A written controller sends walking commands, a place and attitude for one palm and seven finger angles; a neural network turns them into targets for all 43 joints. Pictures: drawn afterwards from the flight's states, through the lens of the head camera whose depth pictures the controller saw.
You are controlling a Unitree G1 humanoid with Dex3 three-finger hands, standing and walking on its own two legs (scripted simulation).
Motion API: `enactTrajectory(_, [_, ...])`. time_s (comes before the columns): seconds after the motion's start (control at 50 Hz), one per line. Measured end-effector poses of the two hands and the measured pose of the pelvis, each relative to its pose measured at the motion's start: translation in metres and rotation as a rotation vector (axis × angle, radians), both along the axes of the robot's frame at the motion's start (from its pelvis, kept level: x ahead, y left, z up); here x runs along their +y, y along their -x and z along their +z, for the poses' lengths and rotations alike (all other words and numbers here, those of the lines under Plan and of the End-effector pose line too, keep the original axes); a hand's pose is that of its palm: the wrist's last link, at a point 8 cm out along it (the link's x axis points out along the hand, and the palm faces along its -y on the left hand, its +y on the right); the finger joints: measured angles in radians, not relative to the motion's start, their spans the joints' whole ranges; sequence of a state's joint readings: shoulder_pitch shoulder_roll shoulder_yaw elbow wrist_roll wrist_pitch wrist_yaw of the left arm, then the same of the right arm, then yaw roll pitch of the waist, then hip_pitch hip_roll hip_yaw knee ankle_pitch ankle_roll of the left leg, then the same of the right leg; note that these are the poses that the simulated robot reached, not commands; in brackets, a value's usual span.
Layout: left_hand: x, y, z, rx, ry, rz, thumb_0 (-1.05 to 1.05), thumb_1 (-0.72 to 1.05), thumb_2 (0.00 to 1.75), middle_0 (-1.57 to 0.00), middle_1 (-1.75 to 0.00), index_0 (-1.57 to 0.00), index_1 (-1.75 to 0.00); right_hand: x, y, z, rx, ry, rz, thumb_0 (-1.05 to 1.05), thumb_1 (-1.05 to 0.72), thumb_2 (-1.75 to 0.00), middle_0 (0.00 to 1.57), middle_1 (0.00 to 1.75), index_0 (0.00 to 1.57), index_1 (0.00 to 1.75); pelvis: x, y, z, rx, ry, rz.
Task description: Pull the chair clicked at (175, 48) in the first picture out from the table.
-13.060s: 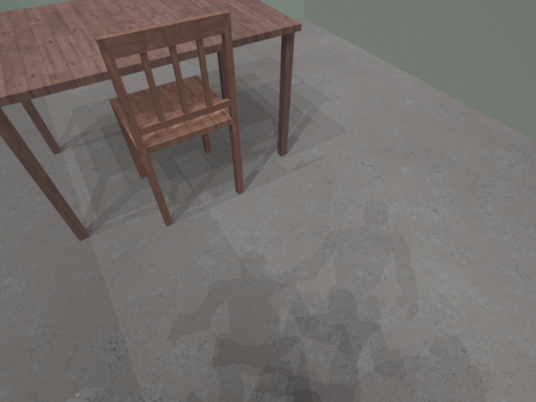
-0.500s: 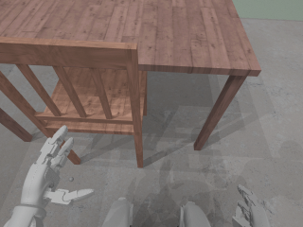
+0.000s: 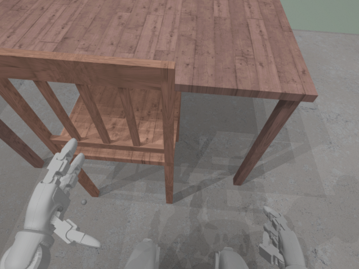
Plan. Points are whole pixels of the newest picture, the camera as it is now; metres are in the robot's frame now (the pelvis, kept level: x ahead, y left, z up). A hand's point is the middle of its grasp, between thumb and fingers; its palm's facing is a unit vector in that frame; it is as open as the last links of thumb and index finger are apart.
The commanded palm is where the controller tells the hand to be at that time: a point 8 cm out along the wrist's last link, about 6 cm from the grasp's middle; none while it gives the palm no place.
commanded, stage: raise the hand toward the chair's back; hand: left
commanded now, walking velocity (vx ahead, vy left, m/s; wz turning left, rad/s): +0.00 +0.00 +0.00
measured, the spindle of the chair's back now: (95, 116) +0.47 +0.27 +0.00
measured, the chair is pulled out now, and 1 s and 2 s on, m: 0.00 0.00 0.00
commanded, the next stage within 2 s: aim the fingers beside a spindle in 0.60 s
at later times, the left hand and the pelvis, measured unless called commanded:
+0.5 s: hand (93, 194) +0.25 +0.19 +0.06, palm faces -0.01 -1.00 -0.07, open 16.9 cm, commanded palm +0.22 +0.25 +0.07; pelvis +0.00 -0.01 +0.01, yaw +0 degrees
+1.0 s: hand (103, 187) +0.26 +0.18 +0.05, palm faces -0.04 -1.00 -0.05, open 16.9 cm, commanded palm +0.25 +0.24 +0.05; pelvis +0.00 -0.01 +0.00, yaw +0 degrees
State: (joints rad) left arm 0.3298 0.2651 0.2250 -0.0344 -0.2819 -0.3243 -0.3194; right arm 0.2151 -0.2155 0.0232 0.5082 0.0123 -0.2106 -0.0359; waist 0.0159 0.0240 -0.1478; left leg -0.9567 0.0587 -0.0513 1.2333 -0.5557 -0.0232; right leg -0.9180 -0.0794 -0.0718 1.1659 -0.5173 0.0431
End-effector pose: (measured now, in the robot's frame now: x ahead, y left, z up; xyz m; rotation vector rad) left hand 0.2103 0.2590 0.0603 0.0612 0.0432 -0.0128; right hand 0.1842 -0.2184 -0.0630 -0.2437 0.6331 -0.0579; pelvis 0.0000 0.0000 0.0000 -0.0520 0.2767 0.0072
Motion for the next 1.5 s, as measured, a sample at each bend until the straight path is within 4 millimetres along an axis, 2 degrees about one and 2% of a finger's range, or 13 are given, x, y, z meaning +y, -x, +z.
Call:
enactTrajectory(0.22, [-0.004,-0.016,0.004,0.010,0.000,-0.008,-0.01,-0.49,0.30,-0.07,-0.08,-0.06,-0.08,-0.025,0.022,-0.001,0.059,0.028,-0.069,0.01,-0.90,-0.90,0.20,0.30,0.21,0.30,-0.004,-0.003,0.006,0.000,-0.009,-0.007])
enactTrajectory(0.38, [-0.011,-0.016,0.003,0.006,-0.003,-0.004,-0.01,-0.49,0.30,-0.07,-0.08,-0.06,-0.08,-0.036,0.024,0.000,0.060,0.035,-0.087,0.01,-0.90,-0.90,0.20,0.30,0.20,0.30,-0.009,-0.004,0.007,0.001,-0.015,-0.010])
enactTrajectory(0.78, [-0.018,-0.015,0.001,0.002,-0.001,-0.003,-0.01,-0.49,0.30,-0.07,-0.08,-0.06,-0.08,-0.031,0.011,-0.003,0.034,0.009,-0.058,0.01,-0.90,-0.90,0.20,0.30,0.20,0.30,-0.015,-0.003,0.005,0.001,-0.019,-0.006])
enactTrajectory(1.2, [-0.028,-0.046,-0.016,-0.004,0.011,-0.032,-0.01,-0.49,0.30,-0.07,-0.08,-0.06,-0.08,-0.034,0.030,-0.018,0.108,0.028,-0.081,0.01,-0.90,-0.90,0.20,0.30,0.20,0.30,-0.009,-0.002,-0.004,0.041,-0.021,-0.016])
enactTrajectory(1.5, [-0.037,-0.061,-0.030,-0.019,0.015,-0.038,-0.01,-0.49,0.30,-0.06,-0.08,-0.06,-0.08,-0.031,0.028,-0.032,0.132,0.028,-0.064,0.01,-0.90,-0.90,0.20,0.30,0.20,0.30,-0.008,0.001,-0.013,0.066,-0.022,-0.016])
